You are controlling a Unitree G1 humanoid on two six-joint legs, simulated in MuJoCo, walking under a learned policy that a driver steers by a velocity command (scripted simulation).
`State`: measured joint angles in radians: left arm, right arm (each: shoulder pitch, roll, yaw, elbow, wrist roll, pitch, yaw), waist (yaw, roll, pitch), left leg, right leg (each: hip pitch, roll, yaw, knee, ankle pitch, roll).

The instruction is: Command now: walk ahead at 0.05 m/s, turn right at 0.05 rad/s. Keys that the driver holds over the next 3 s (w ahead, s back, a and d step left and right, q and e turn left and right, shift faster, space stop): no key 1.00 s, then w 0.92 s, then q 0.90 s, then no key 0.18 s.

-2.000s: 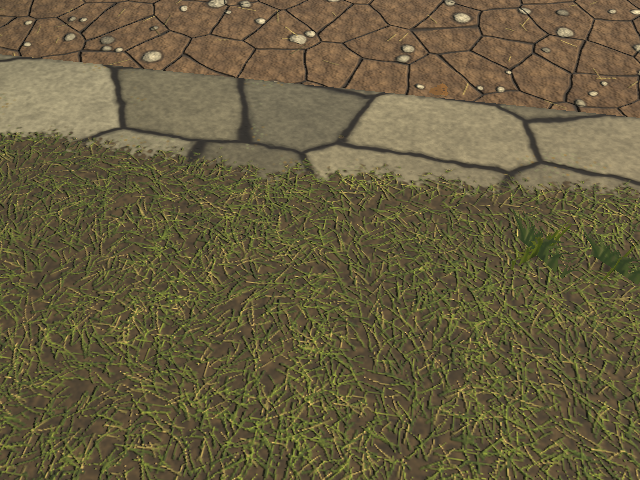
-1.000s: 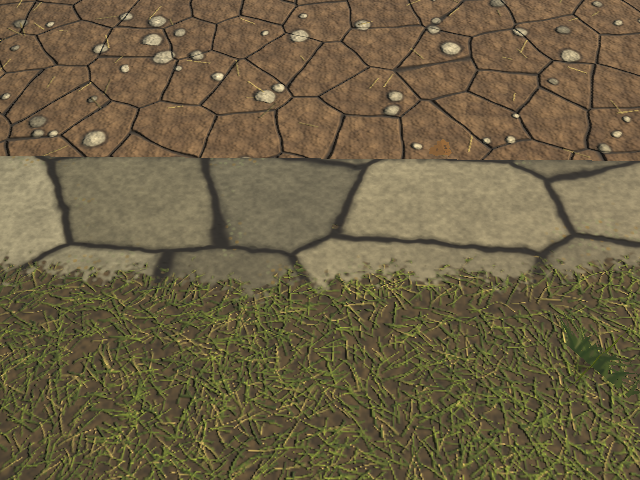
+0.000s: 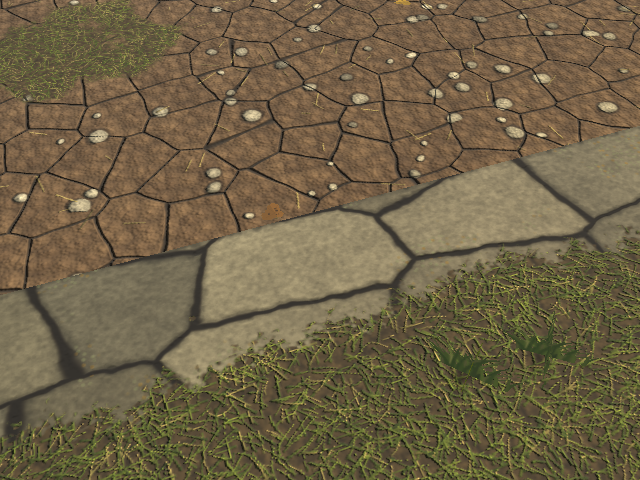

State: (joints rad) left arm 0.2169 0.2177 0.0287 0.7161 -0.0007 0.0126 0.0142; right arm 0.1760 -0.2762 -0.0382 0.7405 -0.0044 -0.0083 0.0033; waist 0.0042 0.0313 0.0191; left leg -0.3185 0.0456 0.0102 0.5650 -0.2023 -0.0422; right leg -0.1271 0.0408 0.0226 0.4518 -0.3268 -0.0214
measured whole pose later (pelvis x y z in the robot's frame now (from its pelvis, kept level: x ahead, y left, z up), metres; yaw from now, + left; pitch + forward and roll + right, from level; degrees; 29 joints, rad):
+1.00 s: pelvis -0.01 +0.02 +0.00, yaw +1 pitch -2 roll +0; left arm 0.32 0.18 0.02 1.04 0.01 -0.01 0.05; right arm 0.14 -0.21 -0.04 1.03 0.00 0.01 -0.03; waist 0.00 0.00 0.04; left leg -0.28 -0.01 0.02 0.53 -0.23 0.03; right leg -0.12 -0.02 0.02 0.50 -0.35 0.03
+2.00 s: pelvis +0.37 +0.07 +0.00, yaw +1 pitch +1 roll +2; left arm 0.04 0.24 0.05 0.85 -0.01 -0.09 -0.01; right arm 0.39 -0.23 -0.03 1.04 0.01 -0.08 -0.01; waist -0.09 -0.04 0.01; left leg 0.04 -0.07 0.05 0.20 -0.27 0.05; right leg -0.65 -0.10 0.02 0.59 0.10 -0.01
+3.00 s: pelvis +0.53 +0.07 +0.00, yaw +32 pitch +2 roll -1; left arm 0.09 0.29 0.07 0.86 -0.01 -0.02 0.01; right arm 0.15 -0.29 -0.07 0.69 0.01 0.03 -0.04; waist 0.00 0.01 0.02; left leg -0.31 -0.08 -0.15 0.52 -0.23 0.03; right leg -0.31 0.01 0.04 0.55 -0.25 0.04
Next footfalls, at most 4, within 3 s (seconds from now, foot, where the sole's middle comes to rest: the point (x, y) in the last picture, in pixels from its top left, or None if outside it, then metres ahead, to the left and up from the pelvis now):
1.56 left None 0.30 0.17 -0.77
2.08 right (367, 422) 0.63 -0.06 -0.77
2.54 left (255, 466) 0.53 0.18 -0.77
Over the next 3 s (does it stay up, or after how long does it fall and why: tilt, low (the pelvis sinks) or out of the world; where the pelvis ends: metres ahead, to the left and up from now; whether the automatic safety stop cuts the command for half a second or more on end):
stays up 0.53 0.07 0.00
